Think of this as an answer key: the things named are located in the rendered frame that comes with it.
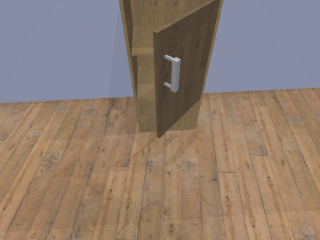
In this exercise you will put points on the handle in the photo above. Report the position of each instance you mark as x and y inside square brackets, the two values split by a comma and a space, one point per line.
[175, 73]

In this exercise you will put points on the cupboard door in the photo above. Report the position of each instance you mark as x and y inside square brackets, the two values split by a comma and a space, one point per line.
[189, 38]

